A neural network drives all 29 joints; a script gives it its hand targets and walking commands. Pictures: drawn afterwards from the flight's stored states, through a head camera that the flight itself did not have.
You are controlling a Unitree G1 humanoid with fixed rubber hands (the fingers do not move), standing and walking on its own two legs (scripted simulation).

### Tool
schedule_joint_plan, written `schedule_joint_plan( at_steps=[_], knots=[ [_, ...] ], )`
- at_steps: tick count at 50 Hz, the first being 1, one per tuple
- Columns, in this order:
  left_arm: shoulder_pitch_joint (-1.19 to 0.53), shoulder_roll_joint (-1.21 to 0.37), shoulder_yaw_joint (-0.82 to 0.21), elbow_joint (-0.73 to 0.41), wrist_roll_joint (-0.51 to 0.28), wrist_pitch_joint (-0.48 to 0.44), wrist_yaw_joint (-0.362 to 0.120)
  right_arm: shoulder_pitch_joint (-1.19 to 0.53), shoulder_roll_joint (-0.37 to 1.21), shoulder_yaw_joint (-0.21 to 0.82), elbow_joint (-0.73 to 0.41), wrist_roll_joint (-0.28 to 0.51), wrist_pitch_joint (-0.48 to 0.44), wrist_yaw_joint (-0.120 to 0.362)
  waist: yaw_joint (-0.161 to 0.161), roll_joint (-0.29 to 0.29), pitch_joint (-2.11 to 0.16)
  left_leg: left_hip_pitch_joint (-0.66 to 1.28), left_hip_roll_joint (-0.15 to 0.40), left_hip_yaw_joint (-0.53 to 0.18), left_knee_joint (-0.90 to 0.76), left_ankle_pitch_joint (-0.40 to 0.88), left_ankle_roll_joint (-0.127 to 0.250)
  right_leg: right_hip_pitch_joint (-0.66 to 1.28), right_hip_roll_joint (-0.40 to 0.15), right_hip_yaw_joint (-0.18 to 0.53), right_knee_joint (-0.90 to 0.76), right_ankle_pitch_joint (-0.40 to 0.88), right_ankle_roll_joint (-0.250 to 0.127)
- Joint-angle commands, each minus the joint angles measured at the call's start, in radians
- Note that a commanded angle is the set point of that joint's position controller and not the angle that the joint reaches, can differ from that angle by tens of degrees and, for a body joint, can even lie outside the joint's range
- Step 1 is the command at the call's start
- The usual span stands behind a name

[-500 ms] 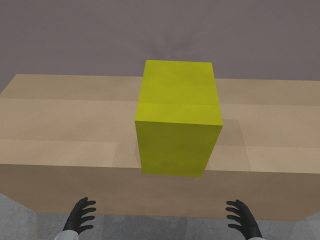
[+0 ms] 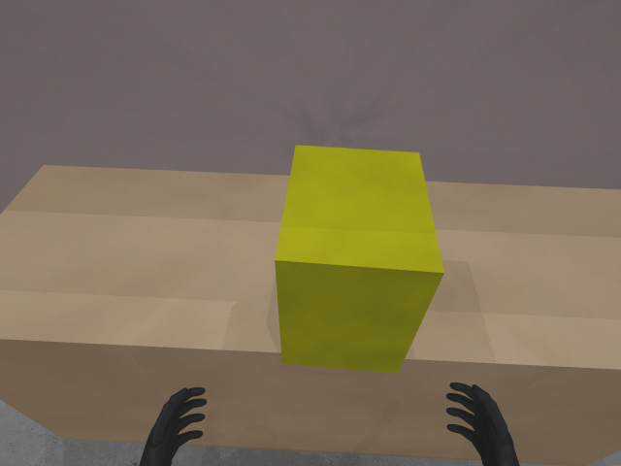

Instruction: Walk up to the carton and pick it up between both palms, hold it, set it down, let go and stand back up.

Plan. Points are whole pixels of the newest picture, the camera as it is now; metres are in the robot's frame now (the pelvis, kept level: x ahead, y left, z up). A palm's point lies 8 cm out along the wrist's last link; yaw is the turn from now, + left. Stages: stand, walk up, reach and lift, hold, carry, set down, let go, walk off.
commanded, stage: reach and lift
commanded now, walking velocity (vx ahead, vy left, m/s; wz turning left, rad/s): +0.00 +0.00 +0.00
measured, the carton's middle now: (348, 262) +0.41 -0.05 +0.00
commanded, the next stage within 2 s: none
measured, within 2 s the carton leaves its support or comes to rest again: neither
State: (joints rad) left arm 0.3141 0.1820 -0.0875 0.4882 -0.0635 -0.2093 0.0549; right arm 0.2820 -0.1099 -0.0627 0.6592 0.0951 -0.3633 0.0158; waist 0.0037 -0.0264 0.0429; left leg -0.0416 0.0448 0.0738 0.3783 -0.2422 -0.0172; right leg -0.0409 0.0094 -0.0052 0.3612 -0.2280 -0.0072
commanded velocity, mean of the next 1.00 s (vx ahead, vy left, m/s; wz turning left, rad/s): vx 0.00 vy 0.00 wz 0.00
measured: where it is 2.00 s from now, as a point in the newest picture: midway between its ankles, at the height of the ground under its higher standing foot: outside the picture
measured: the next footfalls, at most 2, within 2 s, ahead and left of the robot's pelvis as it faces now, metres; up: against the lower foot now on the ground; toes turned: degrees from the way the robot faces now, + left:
none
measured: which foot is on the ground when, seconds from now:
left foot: down 0.00-1.00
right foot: down 0.00-1.00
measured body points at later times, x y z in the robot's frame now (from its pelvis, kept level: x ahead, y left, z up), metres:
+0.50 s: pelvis -0.01 +0.00 +0.00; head -0.03 +0.01 +0.45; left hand +0.19 +0.18 -0.04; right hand +0.19 -0.22 -0.03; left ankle -0.02 +0.12 -0.75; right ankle -0.01 -0.12 -0.75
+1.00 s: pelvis +0.00 +0.00 +0.00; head -0.01 +0.01 +0.45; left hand +0.26 +0.17 +0.03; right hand +0.24 -0.22 +0.03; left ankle -0.02 +0.12 -0.75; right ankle -0.01 -0.12 -0.75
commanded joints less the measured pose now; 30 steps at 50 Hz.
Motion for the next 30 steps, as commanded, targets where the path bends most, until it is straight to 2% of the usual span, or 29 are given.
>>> schedule_joint_plan(
  at_steps=[1,7,17,23,30],
  knots=[
    [-0.038,0.064,0.011,-0.138,-0.009,-0.101,0.004,-0.046,-0.123,-0.033,-0.141,0.021,-0.081,0.0,-0.005,0.026,-0.034,0.026,-0.042,-0.023,-0.03,0.292,-0.047,-0.059,0.017,0.032,-0.061,0.258,-0.034],
    [-0.025,0.055,-0.01,-0.146,-0.022,-0.169,0.006,-0.044,-0.116,-0.02,-0.162,0.045,-0.124,0.005,-0.004,0.017,-0.024,0.001,-0.048,-0.03,-0.026,0.267,-0.047,-0.057,0.02,0.037,-0.053,0.242,-0.032],
    [-0.128,0.058,-0.051,-0.166,-0.055,-0.234,0.033,-0.138,-0.092,-0.018,-0.21,0.054,-0.13,0.006,-0.01,0.023,-0.012,-0.067,-0.046,-0.038,-0.024,0.102,-0.033,-0.114,0.008,0.047,-0.038,0.07,-0.034],
    [-0.212,0.061,-0.045,-0.189,-0.062,-0.157,0.05,-0.21,-0.097,-0.024,-0.236,0.029,-0.056,-0.017,-0.02,0.016,-0.032,-0.063,-0.043,-0.034,-0.05,0.057,-0.021,-0.11,-0.001,0.051,-0.049,0.043,-0.031],
    [-0.239,0.062,-0.029,-0.275,-0.068,-0.051,0.056,-0.227,-0.106,-0.011,-0.341,0.042,0.037,-0.042,-0.021,0.01,-0.087,-0.028,-0.05,-0.033,-0.062,0.15,-0.022,-0.05,0.001,0.057,-0.05,0.196,-0.017]
  ],
)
